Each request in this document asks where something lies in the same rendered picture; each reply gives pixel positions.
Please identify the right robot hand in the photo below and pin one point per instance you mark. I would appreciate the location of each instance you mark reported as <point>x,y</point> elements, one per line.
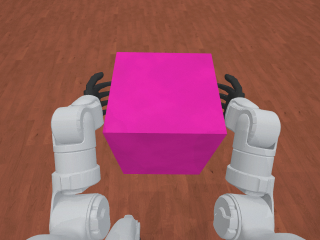
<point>232,93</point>

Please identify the robot right upper arm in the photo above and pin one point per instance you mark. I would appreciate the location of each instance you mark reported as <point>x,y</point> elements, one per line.
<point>246,217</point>

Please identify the robot right forearm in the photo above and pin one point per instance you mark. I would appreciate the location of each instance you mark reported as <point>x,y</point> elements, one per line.
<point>256,133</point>

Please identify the robot left upper arm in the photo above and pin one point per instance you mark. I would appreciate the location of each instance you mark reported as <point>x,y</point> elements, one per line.
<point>79,217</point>

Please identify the left robot hand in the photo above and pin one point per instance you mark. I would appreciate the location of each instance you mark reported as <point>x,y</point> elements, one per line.
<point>92,89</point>

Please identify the left robot thigh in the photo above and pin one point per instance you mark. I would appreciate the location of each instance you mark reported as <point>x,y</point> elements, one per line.
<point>125,229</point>

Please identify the left robot shin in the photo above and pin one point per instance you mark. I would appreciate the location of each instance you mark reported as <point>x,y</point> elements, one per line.
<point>128,216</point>

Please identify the robot left forearm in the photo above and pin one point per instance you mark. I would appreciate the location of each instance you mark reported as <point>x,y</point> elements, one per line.
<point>74,141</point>

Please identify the carton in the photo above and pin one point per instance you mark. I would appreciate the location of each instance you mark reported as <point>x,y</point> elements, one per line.
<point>164,113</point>

